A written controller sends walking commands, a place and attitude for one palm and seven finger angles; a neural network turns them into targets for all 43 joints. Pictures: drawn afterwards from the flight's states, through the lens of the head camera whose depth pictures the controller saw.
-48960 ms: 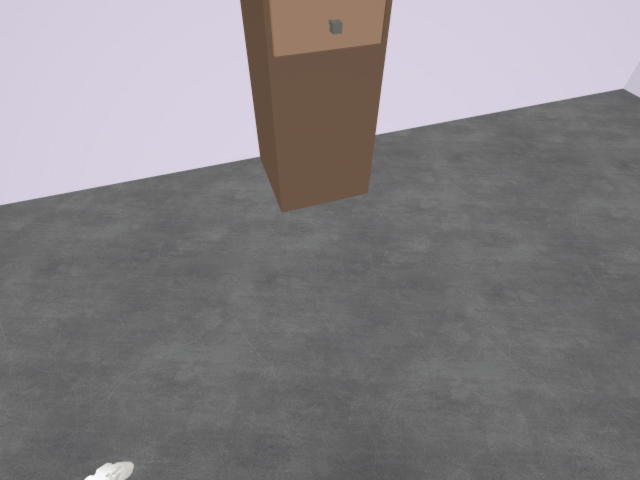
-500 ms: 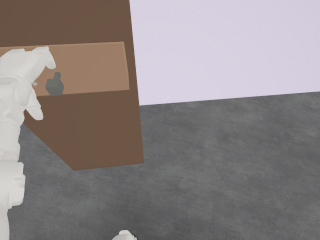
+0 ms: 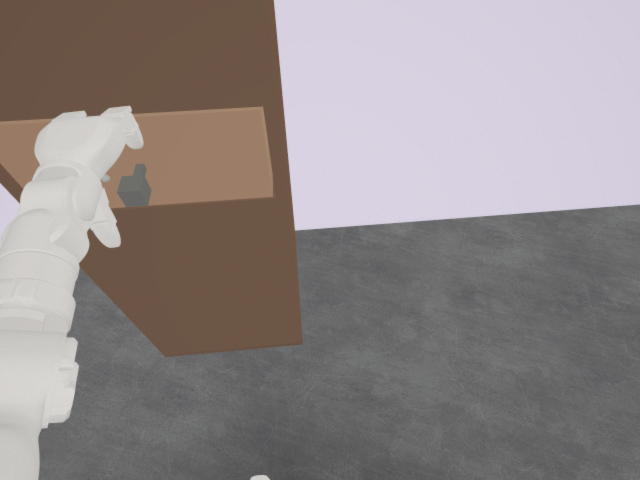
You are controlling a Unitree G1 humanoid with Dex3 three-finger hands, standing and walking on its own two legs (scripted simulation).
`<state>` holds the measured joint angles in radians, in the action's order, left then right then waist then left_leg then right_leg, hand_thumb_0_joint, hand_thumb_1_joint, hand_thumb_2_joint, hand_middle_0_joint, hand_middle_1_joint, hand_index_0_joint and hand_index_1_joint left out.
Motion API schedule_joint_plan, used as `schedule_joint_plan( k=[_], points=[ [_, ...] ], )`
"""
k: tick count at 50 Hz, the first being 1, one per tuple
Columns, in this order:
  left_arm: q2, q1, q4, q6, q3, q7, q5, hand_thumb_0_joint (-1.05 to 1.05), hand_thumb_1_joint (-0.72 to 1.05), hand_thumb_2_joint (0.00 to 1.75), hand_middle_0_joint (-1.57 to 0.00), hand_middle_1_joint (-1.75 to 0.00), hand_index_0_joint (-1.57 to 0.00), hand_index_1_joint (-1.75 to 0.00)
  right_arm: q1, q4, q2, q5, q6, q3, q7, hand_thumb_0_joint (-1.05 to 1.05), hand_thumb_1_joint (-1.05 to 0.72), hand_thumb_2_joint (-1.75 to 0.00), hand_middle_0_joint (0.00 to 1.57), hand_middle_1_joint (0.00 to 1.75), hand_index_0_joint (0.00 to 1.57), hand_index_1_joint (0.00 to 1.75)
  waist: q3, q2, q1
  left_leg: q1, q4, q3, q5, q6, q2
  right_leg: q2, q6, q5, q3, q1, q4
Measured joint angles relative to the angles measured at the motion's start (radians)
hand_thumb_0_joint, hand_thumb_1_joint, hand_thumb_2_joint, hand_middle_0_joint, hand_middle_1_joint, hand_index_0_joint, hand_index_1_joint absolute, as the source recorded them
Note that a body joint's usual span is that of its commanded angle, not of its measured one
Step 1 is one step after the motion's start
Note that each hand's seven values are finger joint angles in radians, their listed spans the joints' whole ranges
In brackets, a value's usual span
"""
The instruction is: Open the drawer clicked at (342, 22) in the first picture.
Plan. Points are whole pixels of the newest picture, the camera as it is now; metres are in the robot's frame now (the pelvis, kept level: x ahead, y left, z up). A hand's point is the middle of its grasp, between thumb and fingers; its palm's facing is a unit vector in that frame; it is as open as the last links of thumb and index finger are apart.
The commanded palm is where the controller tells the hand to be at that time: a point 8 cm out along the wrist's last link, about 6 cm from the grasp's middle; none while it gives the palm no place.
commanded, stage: move the hooked fingers above the handle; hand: left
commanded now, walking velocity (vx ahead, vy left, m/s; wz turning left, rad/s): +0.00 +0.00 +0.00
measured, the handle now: (137, 182) +0.53 +0.26 +0.05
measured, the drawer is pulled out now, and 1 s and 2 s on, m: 0.00 0.00 0.00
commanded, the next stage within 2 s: lower the fingers behind the handle in 0.60 s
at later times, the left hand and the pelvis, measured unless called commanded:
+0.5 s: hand (100, 178) +0.48 +0.28 +0.11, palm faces -0.06 -0.04 -1.00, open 13.8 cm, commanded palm +0.46 +0.28 +0.17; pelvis +0.00 +0.00 +0.00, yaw -1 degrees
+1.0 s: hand (111, 195) +0.47 +0.27 +0.08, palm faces -0.08 -0.03 -1.00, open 13.8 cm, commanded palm +0.46 +0.27 +0.15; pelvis -0.01 +0.01 -0.01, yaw +0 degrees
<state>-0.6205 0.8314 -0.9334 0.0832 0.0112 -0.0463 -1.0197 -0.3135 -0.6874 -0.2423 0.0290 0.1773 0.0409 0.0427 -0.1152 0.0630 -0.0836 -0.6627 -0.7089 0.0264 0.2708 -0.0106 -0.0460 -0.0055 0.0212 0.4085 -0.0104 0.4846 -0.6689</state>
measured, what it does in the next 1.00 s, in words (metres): stands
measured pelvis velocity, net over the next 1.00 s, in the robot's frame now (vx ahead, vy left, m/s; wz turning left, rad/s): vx -0.01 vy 0.01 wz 0.00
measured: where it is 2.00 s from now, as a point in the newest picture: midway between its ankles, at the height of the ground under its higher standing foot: outside the picture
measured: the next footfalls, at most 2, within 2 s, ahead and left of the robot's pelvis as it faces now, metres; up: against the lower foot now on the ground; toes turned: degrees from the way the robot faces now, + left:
none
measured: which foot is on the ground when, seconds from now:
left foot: down 0.00-1.00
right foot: down 0.00-1.00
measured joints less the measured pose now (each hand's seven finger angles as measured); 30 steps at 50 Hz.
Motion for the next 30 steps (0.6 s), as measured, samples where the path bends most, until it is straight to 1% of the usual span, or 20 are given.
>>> schedule_joint_plan(
  k=[4, 8, 12, 17, 20, 23, 30],
  points=[
    [-0.017, 0.012, -0.035, 0.005, -0.002, 0.011, -0.009, 0.00, -0.49, 0.30, -0.32, -1.20, -0.32, -1.21, 0.000, 0.007, -0.001, 0.002, -0.008, -0.005, 0.012, 0.00, -0.91, -0.89, 0.21, 0.30, 0.20, 0.30, 0.012, -0.003, -0.004, -0.001, 0.006, -0.006, -0.009, 0.004, -0.001, -0.002, -0.004, -0.003, 0.005, 0.003, -0.003],
    [-0.035, 0.016, -0.026, 0.042, 0.004, 0.021, -0.008, 0.00, -0.49, 0.30, -0.32, -1.20, -0.32, -1.20, -0.014, 0.004, -0.009, -0.001, -0.019, 0.002, 0.023, 0.00, -0.91, -0.89, 0.21, 0.30, 0.20, 0.30, 0.019, -0.011, -0.005, -0.013, 0.004, -0.013, -0.014, 0.007, -0.003, -0.006, -0.008, -0.005, 0.012, 0.013, -0.006],
    [-0.046, 0.022, -0.009, 0.073, 0.006, 0.009, -0.004, 0.00, -0.49, 0.30, -0.32, -1.20, -0.32, -1.20, -0.031, -0.010, -0.024, -0.002, -0.022, 0.014, 0.028, 0.00, -0.91, -0.89, 0.21, 0.30, 0.20, 0.30, 0.018, -0.016, -0.008, -0.026, -0.006, -0.019, -0.011, 0.010, -0.006, -0.009, -0.010, -0.003, 0.017, 0.022, -0.011],
    [-0.056, 0.046, -0.029, 0.060, 0.012, -0.010, -0.007, 0.00, -0.49, 0.30, -0.32, -1.20, -0.32, -1.20, -0.040, -0.024, -0.040, -0.001, -0.024, 0.021, 0.027, 0.00, -0.91, -0.89, 0.21, 0.30, 0.20, 0.30, 0.016, -0.019, -0.019, -0.042, -0.016, -0.018, -0.007, 0.010, -0.009, -0.012, -0.010, -0.001, 0.015, 0.038, -0.018],
    [-0.065, 0.048, -0.044, 0.046, 0.029, -0.008, -0.010, 0.00, -0.49, 0.30, -0.32, -1.20, -0.32, -1.20, -0.044, -0.024, -0.042, -0.002, -0.022, 0.022, 0.025, 0.00, -0.91, -0.89, 0.21, 0.30, 0.20, 0.30, 0.014, -0.018, -0.025, -0.046, -0.015, -0.011, -0.005, 0.008, -0.012, -0.014, -0.008, -0.003, 0.008, 0.044, -0.016],
    [-0.069, 0.036, -0.044, 0.038, 0.036, 0.002, -0.011, 0.00, -0.49, 0.30, -0.32, -1.20, -0.32, -1.20, -0.052, -0.022, -0.039, -0.003, -0.019, 0.023, 0.023, 0.00, -0.91, -0.89, 0.21, 0.30, 0.20, 0.30, 0.011, -0.015, -0.026, -0.044, -0.013, -0.004, -0.003, 0.006, -0.014, -0.014, -0.006, -0.006, 0.001, 0.044, -0.011],
    [-0.068, -0.012, -0.006, 0.072, 0.051, 0.018, -0.008, 0.00, -0.49, 0.30, -0.32, -1.20, -0.32, -1.20, -0.058, -0.022, -0.019, -0.003, -0.012, 0.021, 0.022, 0.00, -0.91, -0.89, 0.21, 0.30, 0.20, 0.30, 0.005, -0.014, -0.019, -0.035, -0.012, 0.003, 0.004, 0.000, -0.012, -0.011, 0.000, -0.007, -0.007, 0.033, 0.000]
  ],
)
